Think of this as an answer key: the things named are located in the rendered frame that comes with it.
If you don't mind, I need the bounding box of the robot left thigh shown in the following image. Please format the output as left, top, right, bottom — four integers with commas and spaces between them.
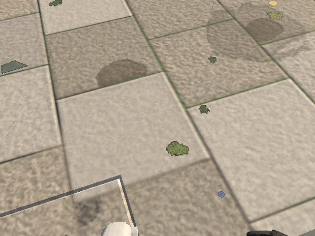
101, 221, 138, 236

